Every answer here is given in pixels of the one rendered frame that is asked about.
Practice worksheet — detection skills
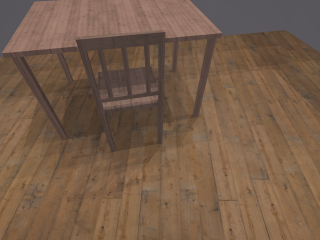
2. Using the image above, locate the table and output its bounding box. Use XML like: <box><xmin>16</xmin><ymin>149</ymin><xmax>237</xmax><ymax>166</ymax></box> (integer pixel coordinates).
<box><xmin>2</xmin><ymin>0</ymin><xmax>223</xmax><ymax>139</ymax></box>

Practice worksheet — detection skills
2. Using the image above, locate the chair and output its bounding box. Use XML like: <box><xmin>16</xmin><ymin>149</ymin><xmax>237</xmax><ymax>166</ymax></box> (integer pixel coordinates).
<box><xmin>75</xmin><ymin>30</ymin><xmax>166</xmax><ymax>153</ymax></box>

